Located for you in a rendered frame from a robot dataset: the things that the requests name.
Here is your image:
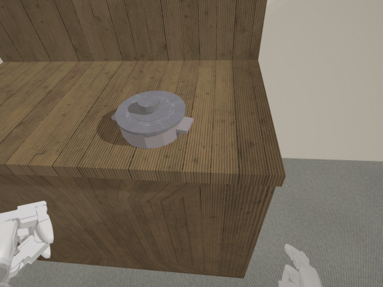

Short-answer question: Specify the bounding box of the knob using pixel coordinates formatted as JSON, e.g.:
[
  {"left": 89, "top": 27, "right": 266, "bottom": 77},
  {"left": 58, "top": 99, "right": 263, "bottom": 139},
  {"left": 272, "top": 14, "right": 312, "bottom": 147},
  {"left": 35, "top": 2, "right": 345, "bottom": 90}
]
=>
[{"left": 138, "top": 94, "right": 160, "bottom": 112}]

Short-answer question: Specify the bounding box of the lid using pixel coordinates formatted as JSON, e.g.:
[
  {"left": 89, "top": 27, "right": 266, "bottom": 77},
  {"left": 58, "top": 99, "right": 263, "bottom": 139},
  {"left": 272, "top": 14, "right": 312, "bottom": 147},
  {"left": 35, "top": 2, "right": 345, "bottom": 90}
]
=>
[{"left": 115, "top": 91, "right": 186, "bottom": 136}]

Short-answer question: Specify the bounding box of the left robot hand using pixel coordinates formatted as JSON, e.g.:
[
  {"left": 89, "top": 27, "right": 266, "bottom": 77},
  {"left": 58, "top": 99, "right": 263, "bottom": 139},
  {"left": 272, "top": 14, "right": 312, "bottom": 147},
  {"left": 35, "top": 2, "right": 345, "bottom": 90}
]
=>
[{"left": 0, "top": 201, "right": 54, "bottom": 284}]

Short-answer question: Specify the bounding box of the pot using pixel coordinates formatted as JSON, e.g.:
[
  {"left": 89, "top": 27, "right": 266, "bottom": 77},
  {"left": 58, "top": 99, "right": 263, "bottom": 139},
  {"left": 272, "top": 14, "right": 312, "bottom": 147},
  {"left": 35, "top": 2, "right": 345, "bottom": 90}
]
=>
[{"left": 111, "top": 113, "right": 194, "bottom": 149}]

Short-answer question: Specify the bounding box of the right robot hand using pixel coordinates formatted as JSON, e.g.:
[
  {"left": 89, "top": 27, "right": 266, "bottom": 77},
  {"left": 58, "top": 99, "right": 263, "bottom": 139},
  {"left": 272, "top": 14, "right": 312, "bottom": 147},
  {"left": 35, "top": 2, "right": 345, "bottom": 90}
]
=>
[{"left": 278, "top": 244, "right": 323, "bottom": 287}]

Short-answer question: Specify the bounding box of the table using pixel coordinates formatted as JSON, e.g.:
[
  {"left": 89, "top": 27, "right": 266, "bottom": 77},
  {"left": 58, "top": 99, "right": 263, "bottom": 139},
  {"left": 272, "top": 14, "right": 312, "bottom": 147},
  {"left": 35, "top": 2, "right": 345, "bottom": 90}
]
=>
[{"left": 0, "top": 0, "right": 286, "bottom": 279}]

